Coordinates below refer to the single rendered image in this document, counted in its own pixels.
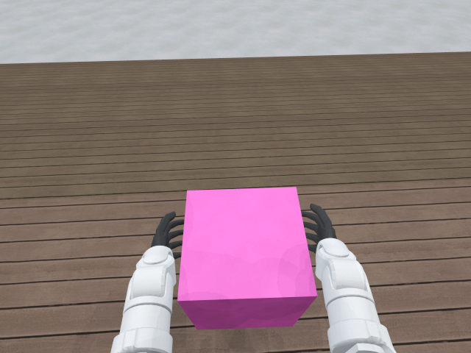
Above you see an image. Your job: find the robot right forearm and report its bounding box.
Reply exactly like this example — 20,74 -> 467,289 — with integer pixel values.
315,238 -> 396,353

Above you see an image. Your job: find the carton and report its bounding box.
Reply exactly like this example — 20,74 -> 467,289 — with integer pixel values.
177,187 -> 317,330

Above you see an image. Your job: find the robot left hand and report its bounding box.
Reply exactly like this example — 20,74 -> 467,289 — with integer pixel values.
151,211 -> 185,259

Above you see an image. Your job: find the robot right hand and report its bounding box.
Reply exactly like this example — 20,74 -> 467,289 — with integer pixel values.
301,204 -> 337,254

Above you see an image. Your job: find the robot left forearm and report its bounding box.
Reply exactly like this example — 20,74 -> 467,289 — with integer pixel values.
111,246 -> 176,353

